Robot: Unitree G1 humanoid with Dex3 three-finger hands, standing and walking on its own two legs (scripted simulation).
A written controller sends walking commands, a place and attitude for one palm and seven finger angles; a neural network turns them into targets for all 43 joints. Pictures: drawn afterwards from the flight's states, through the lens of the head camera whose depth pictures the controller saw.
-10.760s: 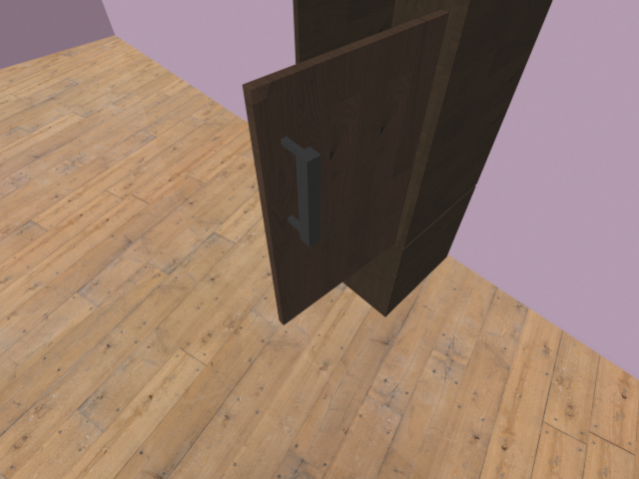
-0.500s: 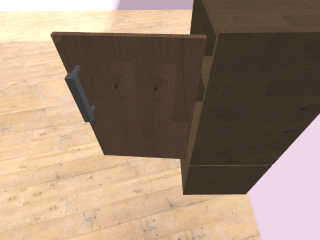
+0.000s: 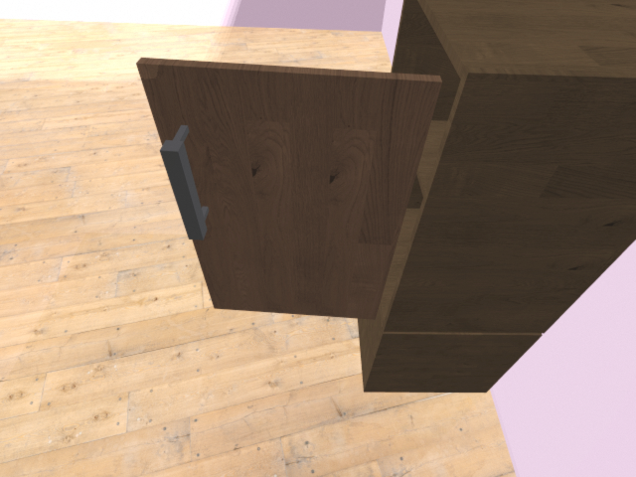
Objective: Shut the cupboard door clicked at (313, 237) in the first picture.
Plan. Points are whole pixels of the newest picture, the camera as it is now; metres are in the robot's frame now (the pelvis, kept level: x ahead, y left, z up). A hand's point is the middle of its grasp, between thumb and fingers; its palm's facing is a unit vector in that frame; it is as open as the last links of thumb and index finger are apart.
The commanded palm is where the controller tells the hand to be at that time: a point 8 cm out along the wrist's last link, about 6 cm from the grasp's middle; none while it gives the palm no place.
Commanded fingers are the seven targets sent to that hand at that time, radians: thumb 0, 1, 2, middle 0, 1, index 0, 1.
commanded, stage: look again from close up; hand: left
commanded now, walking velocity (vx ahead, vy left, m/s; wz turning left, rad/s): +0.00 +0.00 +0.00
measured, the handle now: (190, 185) +0.50 +0.23 +0.08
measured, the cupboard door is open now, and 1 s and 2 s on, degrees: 86 86 86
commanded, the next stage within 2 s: shuffle to correct the standing spot in 0.28 s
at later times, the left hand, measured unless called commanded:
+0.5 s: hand out of the picture -0.01 +0.19 -0.18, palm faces +0.00 -0.98 -0.19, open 7.4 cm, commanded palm none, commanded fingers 0.00 0.90 0.90 -0.20 -0.30 -0.20 -0.30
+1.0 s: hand out of the picture +0.05 +0.19 -0.17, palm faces -0.01 -0.98 -0.22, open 7.4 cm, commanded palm none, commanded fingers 0.00 0.90 0.90 -0.20 -0.30 -0.20 -0.30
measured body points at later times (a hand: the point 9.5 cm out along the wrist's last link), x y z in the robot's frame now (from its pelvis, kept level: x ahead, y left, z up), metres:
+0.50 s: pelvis +0.00 +0.02 +0.00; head +0.01 +0.03 +0.45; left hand -0.01 +0.25 -0.16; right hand +0.04 -0.22 -0.14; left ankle +0.03 +0.10 -0.73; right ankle -0.03 -0.15 -0.73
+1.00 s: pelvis +0.02 +0.01 +0.00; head +0.05 +0.02 +0.45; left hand +0.05 +0.24 -0.16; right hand +0.06 -0.23 -0.15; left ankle +0.03 +0.10 -0.73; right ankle -0.03 -0.15 -0.73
